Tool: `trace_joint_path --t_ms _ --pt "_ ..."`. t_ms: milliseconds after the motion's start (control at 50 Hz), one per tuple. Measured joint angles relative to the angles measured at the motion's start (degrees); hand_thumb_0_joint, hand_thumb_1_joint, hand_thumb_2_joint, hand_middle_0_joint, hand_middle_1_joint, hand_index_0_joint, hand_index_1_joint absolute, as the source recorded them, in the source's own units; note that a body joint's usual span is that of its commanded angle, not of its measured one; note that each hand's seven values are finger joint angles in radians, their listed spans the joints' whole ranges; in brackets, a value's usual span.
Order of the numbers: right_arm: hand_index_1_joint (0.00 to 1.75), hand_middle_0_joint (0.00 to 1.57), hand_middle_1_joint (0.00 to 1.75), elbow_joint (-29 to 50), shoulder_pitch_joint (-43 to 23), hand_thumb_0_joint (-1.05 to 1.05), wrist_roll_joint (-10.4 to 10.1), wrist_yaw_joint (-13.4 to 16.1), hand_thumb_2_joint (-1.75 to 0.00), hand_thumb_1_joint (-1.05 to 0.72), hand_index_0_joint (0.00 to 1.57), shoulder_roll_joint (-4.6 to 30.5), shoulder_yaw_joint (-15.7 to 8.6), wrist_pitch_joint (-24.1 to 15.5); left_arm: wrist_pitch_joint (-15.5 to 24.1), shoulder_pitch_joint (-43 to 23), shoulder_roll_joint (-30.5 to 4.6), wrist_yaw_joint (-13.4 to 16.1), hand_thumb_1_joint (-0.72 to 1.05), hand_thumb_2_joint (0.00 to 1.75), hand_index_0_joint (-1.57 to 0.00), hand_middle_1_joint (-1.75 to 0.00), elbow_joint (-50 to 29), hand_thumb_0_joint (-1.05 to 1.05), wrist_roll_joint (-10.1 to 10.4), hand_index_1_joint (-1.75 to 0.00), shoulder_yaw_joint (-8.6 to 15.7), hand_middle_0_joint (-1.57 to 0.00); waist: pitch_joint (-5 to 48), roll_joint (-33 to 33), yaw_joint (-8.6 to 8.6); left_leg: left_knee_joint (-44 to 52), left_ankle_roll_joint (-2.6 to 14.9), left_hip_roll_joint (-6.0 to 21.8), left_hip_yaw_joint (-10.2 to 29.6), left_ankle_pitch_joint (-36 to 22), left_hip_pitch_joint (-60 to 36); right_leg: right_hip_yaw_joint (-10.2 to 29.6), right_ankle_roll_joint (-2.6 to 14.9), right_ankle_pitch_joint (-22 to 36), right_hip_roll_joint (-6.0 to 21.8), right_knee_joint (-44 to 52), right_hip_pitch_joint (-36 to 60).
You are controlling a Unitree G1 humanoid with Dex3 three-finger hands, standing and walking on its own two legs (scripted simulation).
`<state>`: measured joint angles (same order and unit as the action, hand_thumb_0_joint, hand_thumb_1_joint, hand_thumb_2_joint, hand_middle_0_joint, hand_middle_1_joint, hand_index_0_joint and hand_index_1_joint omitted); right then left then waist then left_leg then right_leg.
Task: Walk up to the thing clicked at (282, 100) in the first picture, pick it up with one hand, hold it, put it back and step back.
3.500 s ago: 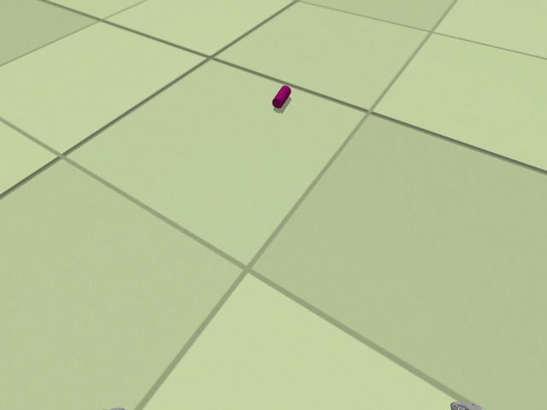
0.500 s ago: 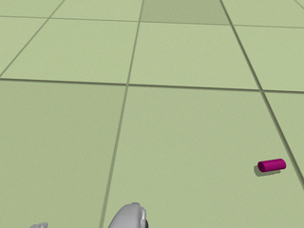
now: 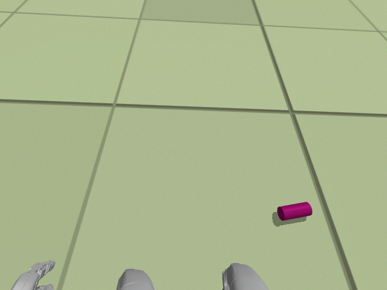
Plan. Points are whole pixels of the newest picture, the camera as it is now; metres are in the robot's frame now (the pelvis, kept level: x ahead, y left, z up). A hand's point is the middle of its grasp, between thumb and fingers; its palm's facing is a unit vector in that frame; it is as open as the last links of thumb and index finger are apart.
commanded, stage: walk up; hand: left
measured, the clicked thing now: (294, 211) +0.50 -0.56 -0.69
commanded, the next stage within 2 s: none
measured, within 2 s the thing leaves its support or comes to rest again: neither
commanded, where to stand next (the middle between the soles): +0.14 -0.84 m, yaw +9 degrees
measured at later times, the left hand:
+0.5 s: hand out of the picture +0.12 +0.07 -0.13, palm faces -0.05 -0.96 -0.29, open 7.4 cm
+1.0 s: hand out of the picture +0.08 -0.14 -0.11, palm faces +0.03 -0.93 -0.37, open 7.4 cm
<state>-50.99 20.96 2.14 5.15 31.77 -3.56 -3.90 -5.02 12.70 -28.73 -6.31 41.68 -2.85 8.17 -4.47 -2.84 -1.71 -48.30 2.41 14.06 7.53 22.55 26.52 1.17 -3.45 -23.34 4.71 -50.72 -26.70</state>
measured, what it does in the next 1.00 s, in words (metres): steps to the right: left foot, then right foot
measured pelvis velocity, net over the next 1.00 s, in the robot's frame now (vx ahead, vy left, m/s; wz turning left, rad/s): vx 0.05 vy -0.43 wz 0.08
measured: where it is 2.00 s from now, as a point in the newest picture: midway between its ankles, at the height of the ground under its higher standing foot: outside the picture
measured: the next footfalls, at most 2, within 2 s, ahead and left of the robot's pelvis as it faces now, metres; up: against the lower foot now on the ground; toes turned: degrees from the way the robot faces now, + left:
left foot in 0.32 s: +0.14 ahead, -0.05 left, +0.00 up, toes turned +8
right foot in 0.70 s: +0.13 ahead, -0.51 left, +0.00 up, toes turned +2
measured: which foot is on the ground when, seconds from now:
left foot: up 0.00-0.30, down 0.32-0.72, up 0.74-1.00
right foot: down 0.00-0.34, up 0.36-0.68, down 0.70-1.00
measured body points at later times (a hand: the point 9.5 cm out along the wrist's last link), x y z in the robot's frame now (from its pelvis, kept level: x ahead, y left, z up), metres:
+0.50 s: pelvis +0.04 -0.19 +0.03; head +0.07 -0.14 +0.47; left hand +0.12 +0.12 -0.11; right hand +0.10 -0.54 -0.04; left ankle +0.11 -0.06 -0.69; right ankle +0.07 -0.34 -0.62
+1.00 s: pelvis +0.05 -0.43 +0.03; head +0.08 -0.40 +0.47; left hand +0.08 -0.09 -0.09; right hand +0.11 -0.76 -0.07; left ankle +0.08 -0.36 -0.68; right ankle +0.09 -0.51 -0.69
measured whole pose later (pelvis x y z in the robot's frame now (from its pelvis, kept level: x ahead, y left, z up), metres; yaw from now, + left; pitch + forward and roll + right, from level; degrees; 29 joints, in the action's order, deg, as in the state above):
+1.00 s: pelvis +0.05 -0.43 +0.03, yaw +4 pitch -1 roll -1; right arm -54.0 20.5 -0.9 5.4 23.5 -1.3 -4.1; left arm -5.6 16.2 -25.8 -4.1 41.9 -3.6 3.8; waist -5.2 -1.9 3.7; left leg -46.2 3.8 -1.4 -5.6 22.1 24.5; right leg -4.3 4.3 -18.9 -2.2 -40.5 -21.0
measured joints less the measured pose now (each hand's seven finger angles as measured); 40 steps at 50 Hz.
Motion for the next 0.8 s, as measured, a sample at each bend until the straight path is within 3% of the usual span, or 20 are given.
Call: trace_joint_path --t_ms 20,40,80,120,180,240,320,340,360,420,480,560,620,680,700,740,760,800 --pt "0.30 0.21 0.30 -1.1 -0.3 0.01 -0.3 0.6 -0.90 -0.90 0.21 0.7 -0.5 0.8 0.5 0.0 1.0 0.2 0.91 0.90 -0.20 -0.30 0.0 0.00 -0.4 -0.30 -0.5 -0.20 -0.2 1.9 0.14 -5.3 0.63 -0.7 1.7 3.7 2.0 -1.6 0.10 -0.9 -0.9 -1.3 0.0" --pt "0.30 0.21 0.30 -2.3 -0.7 0.01 -0.7 1.3 -0.90 -0.90 0.21 0.6 -0.9 1.8 1.0 0.2 1.8 0.5 0.91 0.90 -0.20 -0.30 -0.1 0.00 -0.5 -0.30 -1.1 -0.20 0.0 2.4 0.77 -11.3 0.73 -3.2 1.9 6.9 3.9 -2.3 0.54 -1.5 -1.1 -1.9 0.0" --pt "0.30 0.20 0.30 -4.1 -2.3 0.01 -1.4 1.9 -0.90 -0.90 0.20 -0.4 -0.9 2.8 1.2 1.3 3.6 1.1 0.91 0.90 -0.20 -0.30 0.5 0.00 0.0 -0.30 -2.0 -0.20 0.3 2.8 2.41 -19.1 0.84 -7.7 -1.5 8.0 5.9 -2.4 1.86 -0.7 -1.5 0.7 1.6" --pt "0.30 0.20 0.30 -4.7 -3.4 0.01 -2.3 1.8 -0.90 -0.90 0.20 -1.6 -0.2 2.2 1.1 2.7 5.0 1.5 0.91 0.89 -0.20 -0.30 1.2 0.00 0.1 -0.30 -3.0 -0.20 0.8 3.7 3.32 -20.5 0.95 -10.8 -5.4 6.5 7.1 -3.2 3.31 1.6 -2.6 5.7 3.9" --pt "0.30 0.20 0.30 -4.1 -3.5 0.01 -2.8 1.1 -0.90 -0.90 0.20 -4.3 1.5 0.2 1.1 3.9 4.8 1.9 0.91 0.89 -0.20 -0.30 1.6 0.00 -0.2 -0.30 -3.3 -0.21 0.6 3.2 4.70 -14.6 1.03 -13.3 -10.8 4.7 6.6 -4.6 6.13 3.5 -4.2 11.0 6.7" --pt "0.30 0.20 0.30 -3.3 -3.0 0.01 -2.8 0.4 -0.90 -0.90 0.20 -7.0 3.1 -0.7 1.1 4.4 3.7 2.4 0.91 0.89 -0.21 -0.30 0.9 0.00 -0.5 -0.30 -3.1 -0.21 -0.3 1.9 5.90 -5.1 1.39 -14.9 -13.3 3.2 4.1 -6.4 8.12 3.8 -6.0 13.1 8.6" --pt "0.30 0.21 0.30 -1.4 -1.0 0.01 -2.8 0.2 -0.90 -0.90 0.21 -9.3 3.6 -1.7 0.1 4.3 2.4 2.4 0.91 0.90 -0.20 -0.30 -0.3 0.00 -0.2 -0.30 -3.7 -0.21 -1.0 -0.2 5.75 10.0 2.26 -16.2 -13.7 -8.8 -3.0 -9.4 10.08 0.6 -7.9 9.8 9.0" --pt "0.30 0.21 0.30 -1.0 -0.8 0.00 -2.2 0.4 -0.90 -0.90 0.21 -9.9 3.4 -1.7 -0.1 3.8 2.2 2.5 0.91 0.90 -0.20 -0.30 -0.2 0.00 0.0 -0.30 -3.7 -0.21 -1.5 -1.8 5.14 9.6 2.55 -16.9 -13.5 -8.5 -3.2 -8.9 9.54 -0.3 -7.4 6.8 8.0" --pt "0.30 0.21 0.30 -0.2 -0.7 0.00 -1.8 0.6 -0.90 -0.90 0.21 -10.0 3.2 -1.4 -0.4 3.4 2.6 2.7 0.91 0.90 -0.20 -0.30 -0.2 0.01 0.1 -0.30 -3.8 -0.20 -1.9 -2.9 4.65 8.6 2.41 -17.2 -13.5 -7.8 -3.0 -6.7 7.84 -1.5 -7.7 2.2 6.2" --pt "0.30 0.21 0.30 1.1 -1.5 0.00 -2.3 1.1 -0.90 -0.90 0.21 -8.8 2.6 -0.7 -1.0 3.2 3.8 2.5 0.91 0.90 -0.20 -0.30 -0.2 0.01 -0.2 -0.30 -4.9 -0.20 -2.6 -3.4 2.82 7.4 1.51 -15.1 -13.0 -6.9 -3.6 -0.9 4.20 -4.3 -8.9 -13.4 0.1" --pt "0.30 0.21 0.30 2.2 -1.3 0.01 -2.5 1.6 -0.90 -0.90 0.21 -7.9 1.7 -0.7 -1.2 2.4 3.4 1.7 0.91 0.90 -0.20 -0.30 -0.2 0.01 -0.1 -0.30 -5.0 -0.21 -2.3 -4.1 1.40 8.1 0.00 -12.6 -11.8 -7.3 -4.3 4.3 3.46 -1.6 -7.2 -18.9 -3.8" --pt "0.30 0.21 0.30 2.3 -0.1 0.00 -1.7 0.8 -0.90 -0.90 0.21 -6.0 1.1 -0.7 -1.1 0.8 1.1 0.6 0.91 0.89 -0.20 -0.30 -1.3 0.00 0.3 -0.30 -3.6 -0.21 -2.2 -4.8 0.98 6.4 -1.00 -8.5 -9.4 -6.6 -3.2 8.5 2.99 1.0 -3.2 -17.4 -5.6" --pt "0.30 0.21 0.30 2.1 0.4 0.01 -0.7 0.2 -0.90 -0.90 0.21 -4.3 0.5 -0.6 -1.3 0.0 -0.8 0.1 0.91 0.89 -0.20 -0.30 -1.5 0.00 0.5 -0.30 -2.5 -0.21 -1.9 -5.0 0.86 4.7 -1.33 -5.5 -7.8 -5.6 -1.6 7.8 2.46 0.0 -0.1 -11.3 -4.5" --pt "0.30 0.21 0.30 1.7 0.4 0.01 -0.1 0.0 -0.90 -0.90 0.21 -2.1 -0.3 -0.2 -1.3 0.2 -2.3 -0.3 0.91 0.90 -0.20 -0.30 -1.3 0.00 0.6 -0.30 -1.6 -0.20 -1.1 -4.1 0.58 2.5 -1.41 -2.4 -5.8 -4.5 0.5 5.0 2.65 -2.7 1.3 -3.7 -1.4" --pt "0.30 0.21 0.30 1.4 0.3 0.01 0.1 0.0 -0.90 -0.90 0.21 -1.4 -0.5 0.2 -1.1 0.6 -2.7 -0.2 0.91 0.90 -0.20 -0.30 -1.3 0.00 0.6 -0.30 -1.4 -0.20 -0.8 -3.7 0.62 1.3 -1.26 -1.4 -5.0 -3.8 1.5 3.9 2.58 -1.8 1.2 -0.4 0.4" --pt "0.30 0.21 0.30 -0.3 -0.8 0.01 0.1 0.5 -0.90 -0.90 0.21 0.5 -1.4 1.4 -0.4 0.6 -1.3 0.3 0.91 0.90 -0.20 -0.30 -0.5 0.00 -0.1 -0.30 -1.0 -0.20 -1.8 0.1 0.87 -3.7 0.55 0.2 -0.1 2.2 3.5 1.1 0.32 -1.2 -1.8 -2.2 0.5" --pt "0.30 0.21 0.30 -1.3 -1.2 0.01 -0.3 1.0 -0.90 -0.90 0.21 0.8 -1.8 2.3 -0.1 1.1 -0.4 0.6 0.91 0.90 -0.20 -0.30 -0.5 0.00 -0.5 -0.30 -1.3 -0.20 -1.6 1.1 1.13 -8.5 0.73 -1.3 1.3 6.1 5.3 0.1 0.30 -1.8 -2.4 -3.4 0.2" --pt "0.30 0.20 0.30 -3.2 -2.4 0.01 -1.1 1.9 -0.90 -0.90 0.20 0.1 -2.2 3.7 0.0 2.0 1.7 1.2 0.91 0.90 -0.20 -0.30 0.3 0.00 -0.5 -0.30 -2.6 -0.20 -1.2 1.7 2.51 -17.4 0.56 -6.5 0.3 8.5 7.3 0.0 1.11 -1.3 -2.7 -2.4 0.6"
